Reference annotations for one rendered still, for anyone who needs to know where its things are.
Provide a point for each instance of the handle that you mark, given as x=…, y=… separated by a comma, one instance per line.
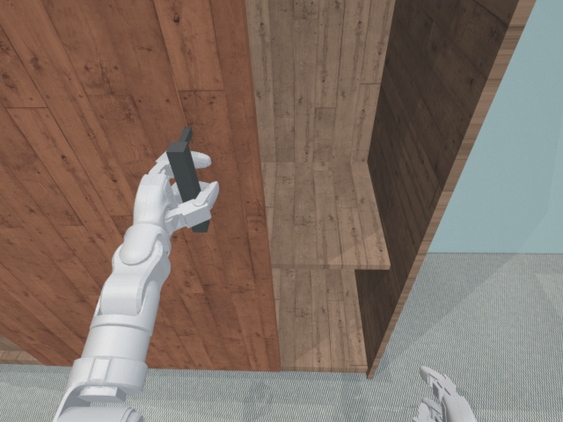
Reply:
x=182, y=164

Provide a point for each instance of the robot right hand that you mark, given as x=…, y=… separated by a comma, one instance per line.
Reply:
x=454, y=408

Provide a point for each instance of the wardrobe door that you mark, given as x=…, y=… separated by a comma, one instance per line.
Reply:
x=92, y=93
x=7, y=345

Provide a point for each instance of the robot left hand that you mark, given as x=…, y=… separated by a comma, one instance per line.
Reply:
x=155, y=197

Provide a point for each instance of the left robot forearm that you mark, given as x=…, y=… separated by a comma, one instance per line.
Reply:
x=112, y=364

